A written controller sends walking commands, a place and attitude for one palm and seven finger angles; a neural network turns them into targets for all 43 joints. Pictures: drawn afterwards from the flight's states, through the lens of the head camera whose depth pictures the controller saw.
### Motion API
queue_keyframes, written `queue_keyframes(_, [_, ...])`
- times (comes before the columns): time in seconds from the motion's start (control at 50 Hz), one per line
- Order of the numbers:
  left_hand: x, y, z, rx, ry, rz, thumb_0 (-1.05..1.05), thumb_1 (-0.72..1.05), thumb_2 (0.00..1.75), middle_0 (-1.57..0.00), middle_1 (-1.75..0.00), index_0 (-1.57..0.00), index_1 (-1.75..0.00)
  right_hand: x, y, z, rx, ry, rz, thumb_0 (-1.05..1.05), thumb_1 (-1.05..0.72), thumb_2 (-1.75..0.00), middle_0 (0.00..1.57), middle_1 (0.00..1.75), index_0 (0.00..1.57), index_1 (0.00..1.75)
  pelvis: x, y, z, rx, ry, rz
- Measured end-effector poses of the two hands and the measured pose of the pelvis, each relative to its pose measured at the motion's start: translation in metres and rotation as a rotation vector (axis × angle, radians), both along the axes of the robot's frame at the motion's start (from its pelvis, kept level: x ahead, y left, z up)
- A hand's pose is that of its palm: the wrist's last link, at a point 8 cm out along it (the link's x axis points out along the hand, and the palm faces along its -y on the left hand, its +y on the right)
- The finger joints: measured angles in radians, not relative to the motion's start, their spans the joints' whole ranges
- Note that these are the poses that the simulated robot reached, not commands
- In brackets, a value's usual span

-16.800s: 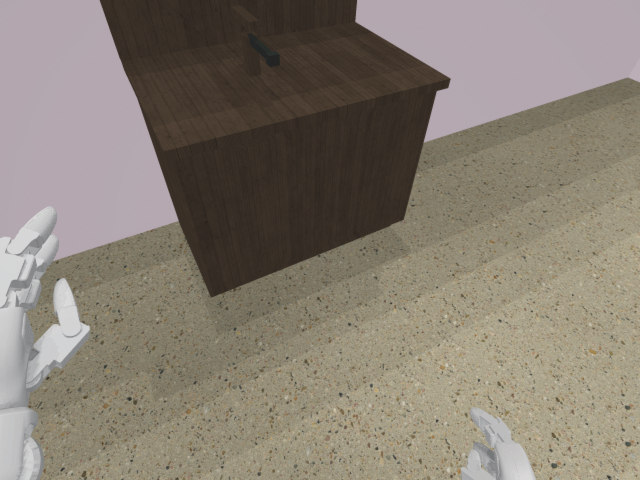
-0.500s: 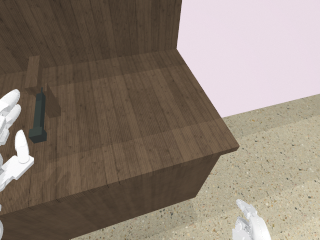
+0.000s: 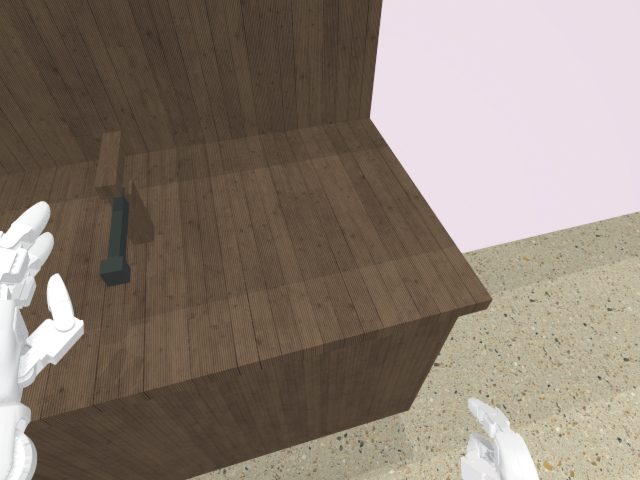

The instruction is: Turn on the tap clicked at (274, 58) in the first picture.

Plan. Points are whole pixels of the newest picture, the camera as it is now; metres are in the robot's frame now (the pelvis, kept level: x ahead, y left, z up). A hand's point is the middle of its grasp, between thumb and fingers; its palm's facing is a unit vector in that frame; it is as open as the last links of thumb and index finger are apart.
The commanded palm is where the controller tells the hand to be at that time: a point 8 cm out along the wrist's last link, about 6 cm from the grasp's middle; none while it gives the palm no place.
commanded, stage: come to a stop and stand still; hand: left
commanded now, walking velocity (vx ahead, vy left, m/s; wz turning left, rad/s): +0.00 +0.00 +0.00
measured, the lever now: (115, 271) +0.35 +0.30 +0.06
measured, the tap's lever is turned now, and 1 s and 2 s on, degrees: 0 0 0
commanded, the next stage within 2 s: look again from close up in 0.72 s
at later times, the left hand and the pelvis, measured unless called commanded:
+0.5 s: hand (32, 310) +0.23 +0.29 +0.16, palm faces +0.36 -0.85 -0.38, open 7.4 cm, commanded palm +0.17 +0.33 +0.17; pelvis +0.02 +0.05 +0.00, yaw +0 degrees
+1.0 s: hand (8, 290) +0.24 +0.31 +0.18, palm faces +0.43 -0.83 -0.34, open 7.4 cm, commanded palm +0.17 +0.33 +0.17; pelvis +0.00 +0.05 +0.00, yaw -1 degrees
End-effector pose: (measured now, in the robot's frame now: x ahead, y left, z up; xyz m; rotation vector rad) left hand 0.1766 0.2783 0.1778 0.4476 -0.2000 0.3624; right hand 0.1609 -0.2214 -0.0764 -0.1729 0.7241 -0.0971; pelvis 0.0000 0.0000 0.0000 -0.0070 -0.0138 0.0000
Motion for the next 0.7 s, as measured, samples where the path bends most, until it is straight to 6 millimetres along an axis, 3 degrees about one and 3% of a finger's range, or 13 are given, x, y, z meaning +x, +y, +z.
queue_keyframes(0.26, [0.006,0.032,-0.008,-0.007,0.028,-0.015,0.01,0.89,0.9,-0.21,-0.3,-0.21,-0.3,-0.005,0.022,0.003,-0.041,0.034,-0.008,0.01,-0.9,-0.9,0.2,0.3,0.2,0.3,0.006,0.029,0.002,-0.007,0.007,0.001])
queue_keyframes(0.5, [0.017,0.056,-0.007,-0.01,0.016,-0.021,0.01,0.89,0.9,-0.21,-0.3,-0.21,-0.3,0.017,0.051,0.009,-0.033,-0.009,0.004,0.01,-0.9,-0.9,0.2,0.3,0.2,0.3,0.016,0.053,0.002,-0.01,0.006,0.006])
queue_keyframes(0.7, [0.013,0.062,-0.002,0.001,0.009,-0.014,0.01,0.89,0.9,-0.21,-0.3,-0.21,-0.3,0.026,0.066,0.008,-0.014,-0.018,0.033,0.01,-0.9,-0.9,0.2,0.3,0.2,0.3,0.016,0.059,0.002,-0.007,0.005,0.014])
